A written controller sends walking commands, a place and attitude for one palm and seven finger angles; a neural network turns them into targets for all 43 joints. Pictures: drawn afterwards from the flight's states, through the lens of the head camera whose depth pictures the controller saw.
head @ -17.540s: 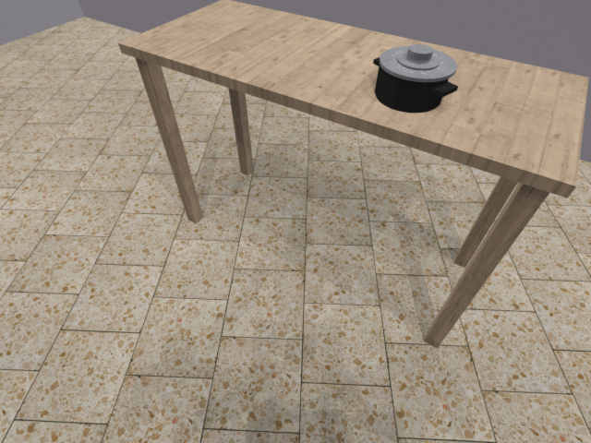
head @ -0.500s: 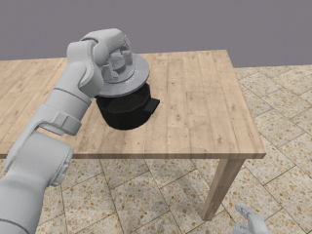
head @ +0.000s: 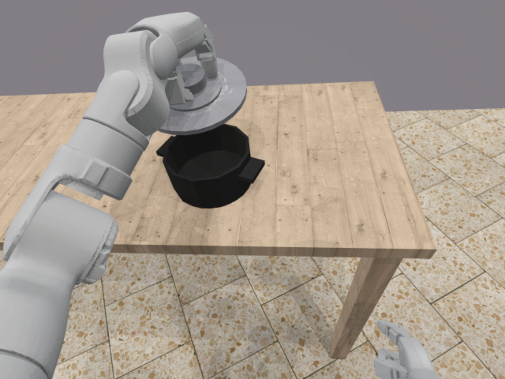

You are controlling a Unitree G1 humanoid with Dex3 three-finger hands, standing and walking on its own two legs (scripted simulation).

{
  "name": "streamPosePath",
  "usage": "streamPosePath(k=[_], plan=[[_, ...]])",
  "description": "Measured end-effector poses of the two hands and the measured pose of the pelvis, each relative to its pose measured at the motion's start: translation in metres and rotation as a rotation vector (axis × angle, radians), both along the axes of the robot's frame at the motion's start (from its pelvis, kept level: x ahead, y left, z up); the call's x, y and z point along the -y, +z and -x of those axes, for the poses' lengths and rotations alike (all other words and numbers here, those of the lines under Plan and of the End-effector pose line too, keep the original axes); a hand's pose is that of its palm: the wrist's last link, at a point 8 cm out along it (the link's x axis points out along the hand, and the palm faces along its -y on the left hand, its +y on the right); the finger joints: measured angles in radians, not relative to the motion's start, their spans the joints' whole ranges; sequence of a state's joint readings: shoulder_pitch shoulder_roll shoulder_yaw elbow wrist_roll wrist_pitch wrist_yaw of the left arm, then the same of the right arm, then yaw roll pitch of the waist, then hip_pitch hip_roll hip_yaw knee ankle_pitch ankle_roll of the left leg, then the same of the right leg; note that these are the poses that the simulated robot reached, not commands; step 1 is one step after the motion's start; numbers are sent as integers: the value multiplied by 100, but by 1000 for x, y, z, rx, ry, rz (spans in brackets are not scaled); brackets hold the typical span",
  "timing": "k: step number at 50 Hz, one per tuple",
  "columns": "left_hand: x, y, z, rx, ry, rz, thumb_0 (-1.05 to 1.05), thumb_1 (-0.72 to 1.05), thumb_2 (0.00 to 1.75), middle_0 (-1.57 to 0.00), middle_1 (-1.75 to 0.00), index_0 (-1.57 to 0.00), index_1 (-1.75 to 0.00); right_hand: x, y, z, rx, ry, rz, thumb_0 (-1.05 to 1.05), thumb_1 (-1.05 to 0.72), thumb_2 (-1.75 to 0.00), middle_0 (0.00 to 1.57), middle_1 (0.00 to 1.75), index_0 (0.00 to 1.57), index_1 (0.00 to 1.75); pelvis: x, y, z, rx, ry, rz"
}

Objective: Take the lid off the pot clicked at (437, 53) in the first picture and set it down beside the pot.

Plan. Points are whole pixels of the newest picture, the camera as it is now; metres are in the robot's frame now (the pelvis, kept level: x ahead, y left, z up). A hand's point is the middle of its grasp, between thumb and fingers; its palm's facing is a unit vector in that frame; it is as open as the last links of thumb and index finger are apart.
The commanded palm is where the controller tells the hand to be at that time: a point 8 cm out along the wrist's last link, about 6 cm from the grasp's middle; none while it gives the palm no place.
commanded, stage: lift the lid straight up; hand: left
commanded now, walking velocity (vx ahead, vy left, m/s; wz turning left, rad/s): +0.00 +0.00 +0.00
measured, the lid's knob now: (187, 79) +0.48 +0.12 +0.25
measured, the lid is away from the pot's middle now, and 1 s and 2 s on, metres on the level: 0.00 0.06 0.19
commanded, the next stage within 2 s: move the lid sideways beside the pot in 0.50 s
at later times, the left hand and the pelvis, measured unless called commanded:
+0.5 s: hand (186, 52) +0.47 +0.11 +0.30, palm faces -0.13 -0.08 -0.99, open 8.1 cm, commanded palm +0.44 +0.12 +0.37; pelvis +0.01 +0.00 +0.00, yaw -1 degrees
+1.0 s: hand (140, 62) +0.46 +0.17 +0.29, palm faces -0.12 -0.08 -0.99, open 8.1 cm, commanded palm +0.43 +0.18 +0.37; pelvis +0.01 +0.00 +0.00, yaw +0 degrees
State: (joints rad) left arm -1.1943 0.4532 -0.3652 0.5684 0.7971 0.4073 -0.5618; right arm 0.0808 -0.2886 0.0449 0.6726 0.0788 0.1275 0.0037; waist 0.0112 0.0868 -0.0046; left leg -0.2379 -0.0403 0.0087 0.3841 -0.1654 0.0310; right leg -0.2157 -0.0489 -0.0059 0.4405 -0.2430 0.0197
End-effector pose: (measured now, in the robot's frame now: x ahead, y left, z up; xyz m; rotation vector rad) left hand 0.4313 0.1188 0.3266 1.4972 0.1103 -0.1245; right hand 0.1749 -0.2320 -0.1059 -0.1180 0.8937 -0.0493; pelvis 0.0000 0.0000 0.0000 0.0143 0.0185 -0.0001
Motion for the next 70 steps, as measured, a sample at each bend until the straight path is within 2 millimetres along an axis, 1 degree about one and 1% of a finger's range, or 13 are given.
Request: streamPosePath(k=[10, 17, 22, 27, 34, 37, 42, 48, 53, 58, 70], plan=[[10, 16, -10, 20, -1, -3, 3, 7, 104, -63, -77, -70, -82, 0, -3, 6, -8, -9, 1, 1, -90, -90, 20, 30, 20, 30, 1, 1, -1, -11, -2, -2], [11, 28, -18, 35, 18, 6, 2, 7, 103, -63, -77, -70, -82, 4, -7, 14, -37, -29, 0, 1, -90, -90, 20, 30, 20, 30, 1, 1, -5, -21, -10, -3], [9, 29, -23, 29, 30, 13, 2, 7, 103, -63, -77, -70, -82, 8, -9, 17, -58, -35, 6, 1, -90, -90, 20, 30, 20, 30, 0, 1, -8, -27, -12, -3], [10, 25, -24, 27, 13, 10, 2, 7, 103, -63, -77, -70, -82, 10, -8, 13, -52, -37, 11, 1, -90, -90, 20, 30, 20, 30, 0, 1, -11, -29, -12, -2], [5, 25, -22, 36, 17, 3, 2, 7, 103, -63, -77, -70, -82, 7, -3, -1, -27, -26, 4, 1, -90, -90, 20, 30, 20, 30, -1, 1, -12, -28, -13, -1], [-2, 24, -21, 39, 30, 7, 2, 7, 103, -63, -77, -70, -82, 4, -1, -7, -15, -18, 1, 1, -90, -90, 20, 30, 20, 30, -1, 1, -12, -30, -15, -2], [-20, 24, -18, 41, 69, 1, 2, 7, 103, -63, -77, -70, -82, 0, 3, -14, 4, -11, -3, 1, -90, -90, 20, 30, 20, 30, -2, 1, -10, -31, -14, -1], [-45, 22, -12, 23, 124, -7, 2, 7, 103, -63, -77, -70, -82, -2, 4, -15, -3, 3, 6, 1, -90, -90, 20, 30, 20, 30, -2, 0, -8, -28, -3, 2], [-63, 21, -9, 13, 153, -15, 3, 7, 103, -63, -77, -71, -82, -2, 4, -10, -20, 6, 21, 1, -90, -90, 20, 30, 20, 30, -3, 0, -5, -26, 7, 6], [-74, 21, -8, 14, 161, -25, 3, 7, 103, -63, -77, -71, -82, -2, 1, -1, -44, 3, 32, 1, -90, -90, 20, 30, 20, 30, -5, -1, -4, -26, 14, 9], [-85, 25, -14, 23, 163, -25, 3, 7, 103, -63, -77, -71, -82, -3, -8, 21, -99, -28, 21, 1, -90, -90, 20, 30, 20, 30, -10, 0, -4, -36, 9, 12]])
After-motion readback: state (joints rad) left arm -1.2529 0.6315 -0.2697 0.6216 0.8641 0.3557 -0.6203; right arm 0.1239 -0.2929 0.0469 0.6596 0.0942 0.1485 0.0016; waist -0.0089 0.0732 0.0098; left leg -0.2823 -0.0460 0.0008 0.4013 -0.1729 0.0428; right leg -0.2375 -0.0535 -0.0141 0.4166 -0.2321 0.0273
